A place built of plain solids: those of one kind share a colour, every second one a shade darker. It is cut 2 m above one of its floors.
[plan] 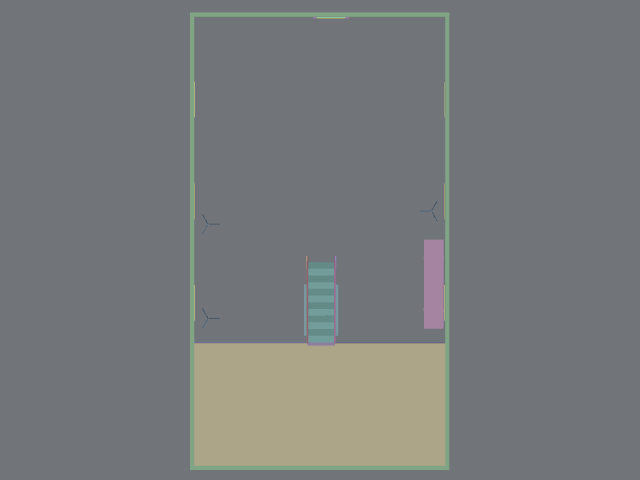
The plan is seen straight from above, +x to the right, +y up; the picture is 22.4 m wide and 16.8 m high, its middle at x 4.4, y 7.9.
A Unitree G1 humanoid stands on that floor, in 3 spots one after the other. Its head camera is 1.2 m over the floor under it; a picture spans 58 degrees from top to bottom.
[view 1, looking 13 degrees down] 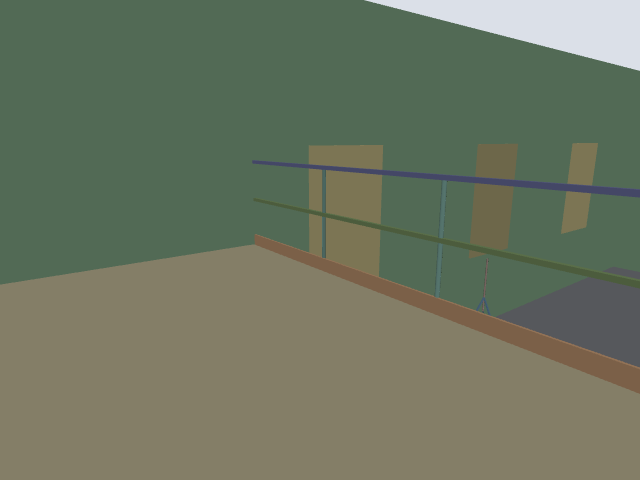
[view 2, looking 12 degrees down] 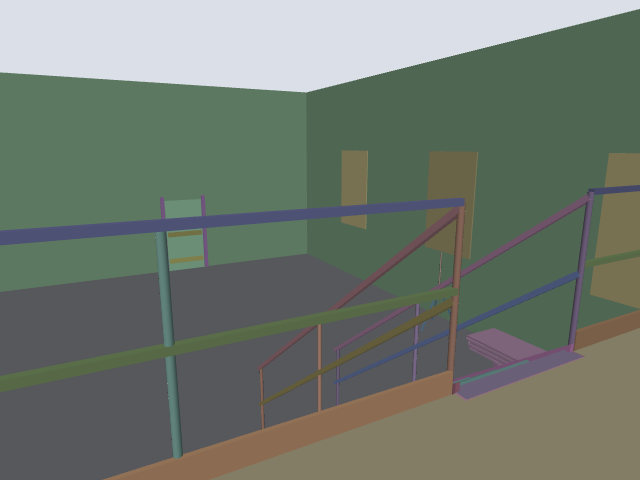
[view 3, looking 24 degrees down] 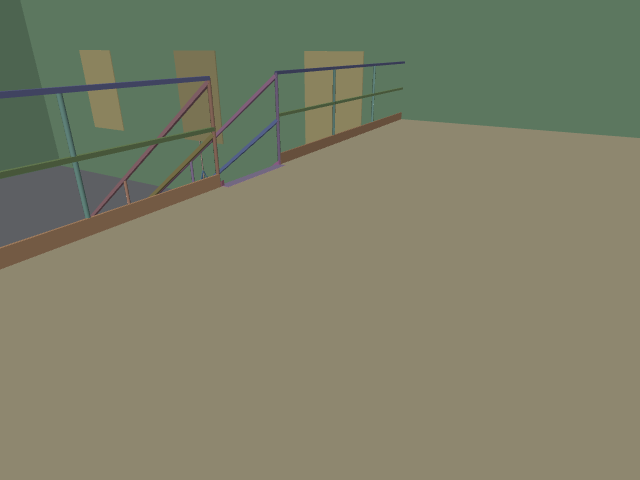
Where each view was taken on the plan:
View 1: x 4.44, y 1.90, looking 143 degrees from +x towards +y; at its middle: winf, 5.67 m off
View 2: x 2.44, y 2.86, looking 62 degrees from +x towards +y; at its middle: wall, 13.81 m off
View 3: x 1.00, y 1.50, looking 30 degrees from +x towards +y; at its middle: loft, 2.95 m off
